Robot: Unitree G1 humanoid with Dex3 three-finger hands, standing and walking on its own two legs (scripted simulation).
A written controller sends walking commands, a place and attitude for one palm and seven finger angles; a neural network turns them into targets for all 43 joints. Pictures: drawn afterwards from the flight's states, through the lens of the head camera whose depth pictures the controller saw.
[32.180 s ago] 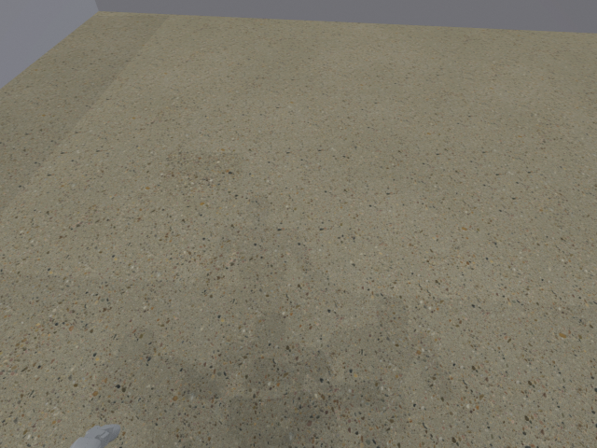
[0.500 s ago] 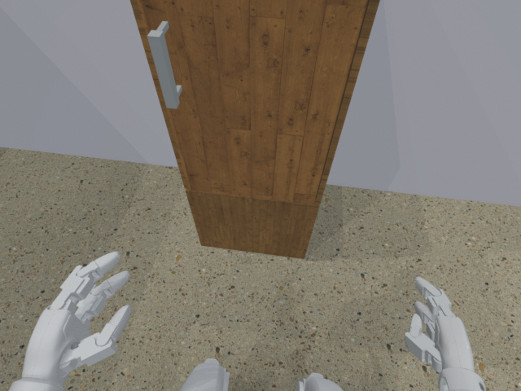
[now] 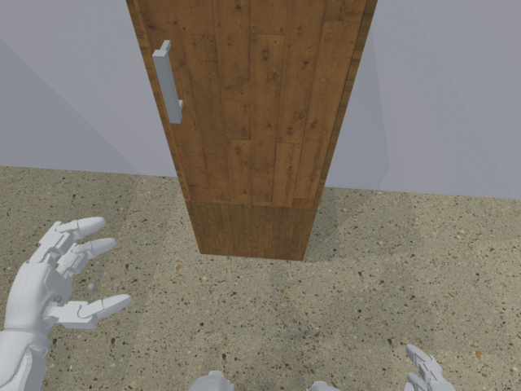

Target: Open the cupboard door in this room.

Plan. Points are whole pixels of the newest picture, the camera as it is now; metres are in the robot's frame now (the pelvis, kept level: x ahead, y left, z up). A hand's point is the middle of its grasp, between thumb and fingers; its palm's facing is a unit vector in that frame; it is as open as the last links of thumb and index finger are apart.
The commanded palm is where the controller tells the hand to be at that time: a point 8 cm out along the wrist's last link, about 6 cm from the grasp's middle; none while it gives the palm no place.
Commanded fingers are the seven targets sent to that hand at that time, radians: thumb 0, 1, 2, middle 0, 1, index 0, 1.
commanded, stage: raise the hand with hooked fingers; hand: left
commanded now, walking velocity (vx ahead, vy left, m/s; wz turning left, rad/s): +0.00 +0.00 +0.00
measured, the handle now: (171, 83) +0.63 +0.21 +0.11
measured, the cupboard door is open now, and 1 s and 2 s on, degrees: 0 0 0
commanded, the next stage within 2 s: move the hooked fingers beside the handle in 1.16 s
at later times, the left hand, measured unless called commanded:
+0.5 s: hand (57, 239) +0.28 +0.28 +0.11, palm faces +0.04 -1.00 -0.06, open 13.9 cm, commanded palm +0.26 +0.33 +0.12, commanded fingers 0.00 -0.50 0.30 -0.30 -1.20 -0.30 -1.20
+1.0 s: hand (77, 218) +0.30 +0.25 +0.13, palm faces +0.02 -1.00 -0.04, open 14.0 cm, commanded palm +0.27 +0.30 +0.13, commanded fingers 0.00 -0.50 0.30 -0.30 -1.20 -0.30 -1.20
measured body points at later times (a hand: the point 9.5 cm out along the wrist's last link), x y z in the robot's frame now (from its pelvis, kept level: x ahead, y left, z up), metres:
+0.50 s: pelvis +0.01 +0.01 +0.02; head +0.03 +0.02 +0.47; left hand +0.27 +0.33 +0.12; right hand +0.19 -0.21 -0.04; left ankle +0.03 +0.11 -0.69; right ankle +0.02 -0.13 -0.69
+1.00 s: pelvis +0.01 -0.02 +0.03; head +0.03 -0.02 +0.48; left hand +0.29 +0.31 +0.14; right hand +0.16 -0.27 -0.05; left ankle +0.03 +0.11 -0.69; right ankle +0.02 -0.13 -0.69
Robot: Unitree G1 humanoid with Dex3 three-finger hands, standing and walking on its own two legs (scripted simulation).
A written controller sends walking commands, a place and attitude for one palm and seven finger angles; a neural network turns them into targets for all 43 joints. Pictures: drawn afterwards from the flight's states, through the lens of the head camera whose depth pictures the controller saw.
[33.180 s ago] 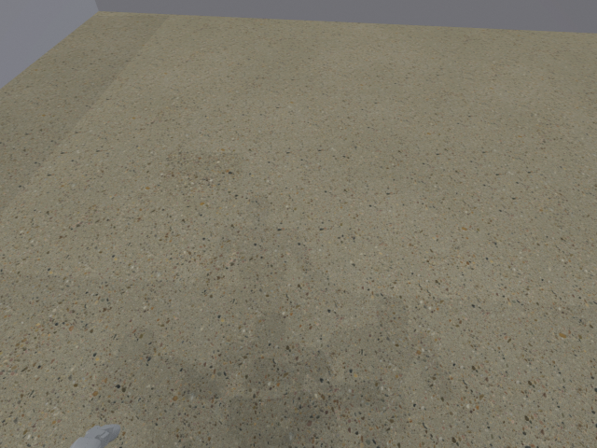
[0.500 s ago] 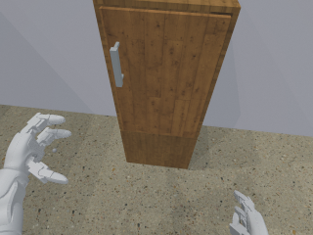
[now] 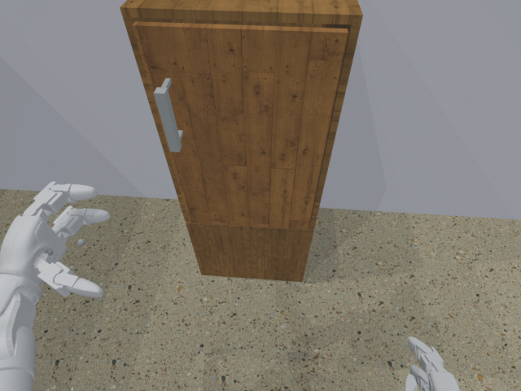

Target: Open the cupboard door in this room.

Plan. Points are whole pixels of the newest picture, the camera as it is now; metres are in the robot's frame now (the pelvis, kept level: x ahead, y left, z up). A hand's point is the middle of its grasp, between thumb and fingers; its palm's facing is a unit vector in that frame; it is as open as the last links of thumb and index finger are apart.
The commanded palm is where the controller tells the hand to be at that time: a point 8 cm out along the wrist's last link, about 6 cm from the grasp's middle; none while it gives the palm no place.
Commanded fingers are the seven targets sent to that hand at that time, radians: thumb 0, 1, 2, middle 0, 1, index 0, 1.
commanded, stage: raise the hand with hooked fingers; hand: left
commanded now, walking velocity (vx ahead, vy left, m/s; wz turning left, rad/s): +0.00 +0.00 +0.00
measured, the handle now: (171, 116) +0.61 +0.23 +0.08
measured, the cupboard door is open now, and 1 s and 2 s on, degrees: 0 0 0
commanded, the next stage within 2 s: move the hooked fingers beside the handle in 0.16 s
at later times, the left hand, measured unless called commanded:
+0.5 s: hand (89, 220) +0.33 +0.28 +0.10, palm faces +0.02 -1.00 -0.01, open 14.0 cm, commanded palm +0.31 +0.32 +0.10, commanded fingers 0.00 -0.50 0.30 -0.30 -1.20 -0.30 -1.20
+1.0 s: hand (109, 179) +0.41 +0.28 +0.10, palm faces -0.01 -1.00 -0.02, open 14.0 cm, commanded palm +0.40 +0.33 +0.09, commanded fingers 0.00 -0.50 0.30 -0.30 -1.20 -0.30 -1.20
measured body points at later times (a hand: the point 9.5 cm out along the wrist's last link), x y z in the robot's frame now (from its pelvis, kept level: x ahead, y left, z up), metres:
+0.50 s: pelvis -0.01 +0.00 +0.00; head +0.03 +0.01 +0.44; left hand +0.32 +0.33 +0.10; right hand +0.14 -0.25 -0.09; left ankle +0.01 +0.13 -0.72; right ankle +0.00 -0.11 -0.72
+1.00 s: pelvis +0.00 +0.02 -0.01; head +0.07 +0.03 +0.44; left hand +0.41 +0.33 +0.10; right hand +0.08 -0.25 -0.11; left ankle +0.01 +0.13 -0.72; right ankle +0.00 -0.11 -0.72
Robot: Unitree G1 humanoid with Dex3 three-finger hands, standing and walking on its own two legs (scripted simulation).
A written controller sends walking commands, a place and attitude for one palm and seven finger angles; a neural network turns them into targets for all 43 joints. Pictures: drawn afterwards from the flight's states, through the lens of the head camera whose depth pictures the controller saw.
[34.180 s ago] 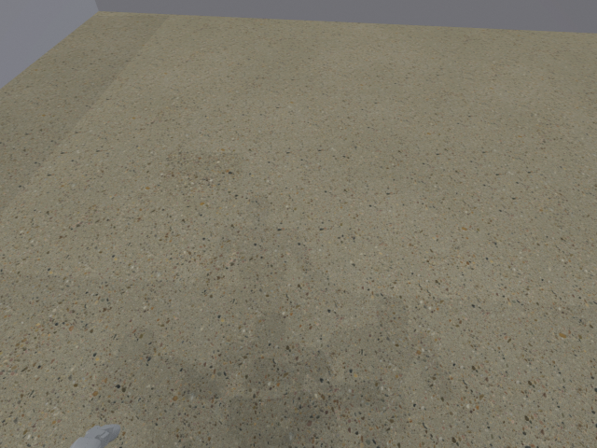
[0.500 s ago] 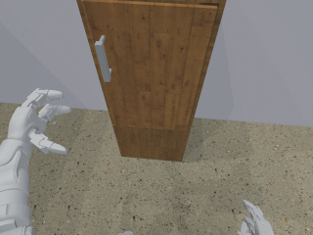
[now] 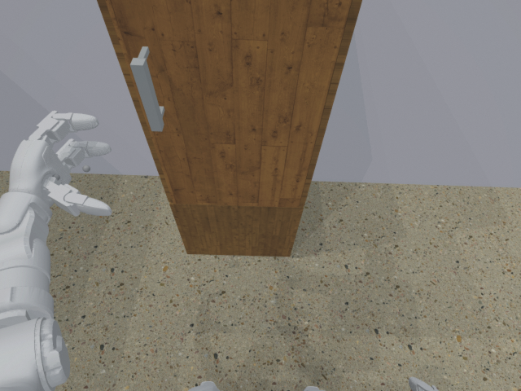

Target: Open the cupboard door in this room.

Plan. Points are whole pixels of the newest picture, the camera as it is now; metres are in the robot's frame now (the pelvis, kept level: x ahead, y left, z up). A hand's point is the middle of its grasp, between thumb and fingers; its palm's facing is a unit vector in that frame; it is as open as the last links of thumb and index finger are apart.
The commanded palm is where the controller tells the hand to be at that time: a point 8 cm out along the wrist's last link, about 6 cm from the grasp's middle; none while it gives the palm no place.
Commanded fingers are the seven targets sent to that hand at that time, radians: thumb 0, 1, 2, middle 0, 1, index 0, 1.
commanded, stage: move the hooked fingers beside the handle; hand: left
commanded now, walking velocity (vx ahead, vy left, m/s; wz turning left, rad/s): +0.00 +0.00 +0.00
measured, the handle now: (151, 91) +0.61 +0.21 +0.09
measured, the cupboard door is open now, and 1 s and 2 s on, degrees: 0 0 0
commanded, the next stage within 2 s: none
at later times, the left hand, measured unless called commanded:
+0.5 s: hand (98, 124) +0.49 +0.27 +0.11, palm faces -0.01 -1.00 -0.01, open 14.0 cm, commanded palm +0.48 +0.32 +0.10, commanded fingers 0.00 -0.50 0.30 -0.30 -1.20 -0.30 -1.20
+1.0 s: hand (102, 98) +0.56 +0.28 +0.10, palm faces -0.02 -1.00 +0.01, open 14.0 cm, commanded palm +0.55 +0.32 +0.09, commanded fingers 0.00 -0.50 0.30 -0.30 -1.20 -0.30 -1.20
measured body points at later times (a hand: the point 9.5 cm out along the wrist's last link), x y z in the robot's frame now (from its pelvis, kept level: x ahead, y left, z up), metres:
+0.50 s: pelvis +0.00 +0.00 -0.01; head +0.12 +0.02 +0.42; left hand +0.49 +0.32 +0.11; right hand -0.01 -0.29 -0.11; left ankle +0.01 +0.11 -0.71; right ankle +0.00 -0.13 -0.71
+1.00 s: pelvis +0.01 +0.02 -0.02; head +0.18 +0.04 +0.39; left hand +0.56 +0.34 +0.11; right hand -0.05 -0.25 -0.11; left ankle +0.01 +0.11 -0.71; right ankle +0.00 -0.13 -0.71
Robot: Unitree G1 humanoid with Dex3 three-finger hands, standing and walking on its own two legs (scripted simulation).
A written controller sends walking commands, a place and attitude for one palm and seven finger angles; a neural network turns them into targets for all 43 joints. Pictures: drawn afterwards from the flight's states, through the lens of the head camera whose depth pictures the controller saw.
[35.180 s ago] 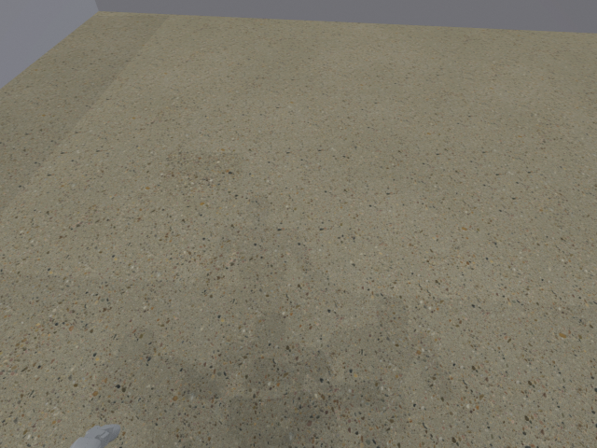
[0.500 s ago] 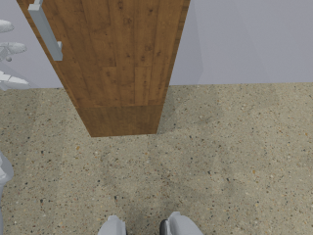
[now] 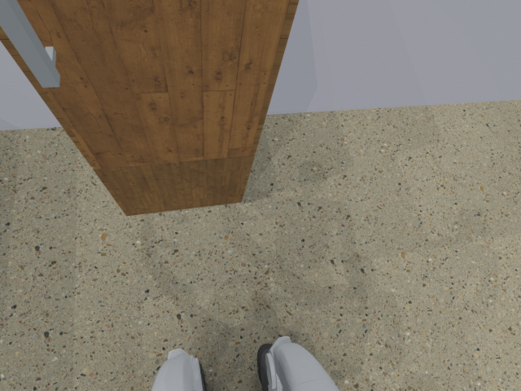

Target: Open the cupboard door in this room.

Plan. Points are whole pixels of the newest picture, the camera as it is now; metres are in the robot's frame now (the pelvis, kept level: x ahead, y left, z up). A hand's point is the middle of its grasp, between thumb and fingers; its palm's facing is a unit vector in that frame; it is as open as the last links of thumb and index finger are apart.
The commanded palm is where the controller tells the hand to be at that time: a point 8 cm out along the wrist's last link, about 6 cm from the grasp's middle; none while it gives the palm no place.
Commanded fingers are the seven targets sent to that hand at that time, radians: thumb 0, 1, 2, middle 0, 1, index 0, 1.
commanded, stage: move the hooked fingers beside the handle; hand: left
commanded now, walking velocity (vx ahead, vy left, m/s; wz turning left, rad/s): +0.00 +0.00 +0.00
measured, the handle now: (25, 25) +0.58 +0.23 +0.11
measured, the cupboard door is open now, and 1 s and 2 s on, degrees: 0 0 0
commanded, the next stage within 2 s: slide the fingers in behind the handle in 1.40 s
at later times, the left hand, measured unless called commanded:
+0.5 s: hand out of the picture +0.52 +0.29 +0.12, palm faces +0.07 -1.00 +0.00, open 14.0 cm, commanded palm +0.52 +0.33 +0.11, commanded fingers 0.00 -0.50 0.30 -0.30 -1.20 -0.30 -1.20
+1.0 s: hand out of the picture +0.54 +0.31 +0.11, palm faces +0.05 -1.00 +0.00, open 14.0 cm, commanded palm +0.53 +0.33 +0.11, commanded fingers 0.00 -0.50 0.30 -0.30 -1.20 -0.30 -1.20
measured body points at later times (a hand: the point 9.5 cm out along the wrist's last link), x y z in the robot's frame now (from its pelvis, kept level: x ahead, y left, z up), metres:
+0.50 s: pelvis +0.00 -0.01 +0.00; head +0.15 +0.03 +0.43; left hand +0.51 +0.34 +0.12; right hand -0.01 -0.28 -0.09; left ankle -0.01 +0.09 -0.69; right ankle +0.00 -0.15 -0.69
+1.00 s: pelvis -0.01 +0.00 -0.01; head +0.18 +0.04 +0.40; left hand +0.53 +0.36 +0.11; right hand -0.06 -0.27 -0.09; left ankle -0.01 +0.09 -0.69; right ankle +0.00 -0.15 -0.69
